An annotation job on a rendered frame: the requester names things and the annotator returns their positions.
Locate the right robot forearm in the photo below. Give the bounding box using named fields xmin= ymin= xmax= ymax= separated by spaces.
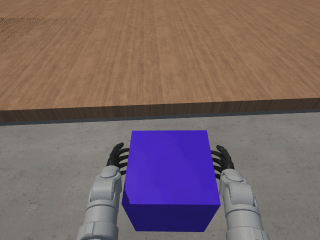
xmin=219 ymin=168 xmax=270 ymax=240

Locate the left robot hand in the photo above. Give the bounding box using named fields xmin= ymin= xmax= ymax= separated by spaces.
xmin=106 ymin=142 xmax=130 ymax=176

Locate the left robot forearm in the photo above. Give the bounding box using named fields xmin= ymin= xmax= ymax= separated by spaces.
xmin=76 ymin=165 xmax=122 ymax=240

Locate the carton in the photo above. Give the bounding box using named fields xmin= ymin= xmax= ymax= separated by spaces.
xmin=121 ymin=130 xmax=221 ymax=232

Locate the right robot hand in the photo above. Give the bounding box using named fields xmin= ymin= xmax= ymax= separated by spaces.
xmin=211 ymin=145 xmax=235 ymax=180

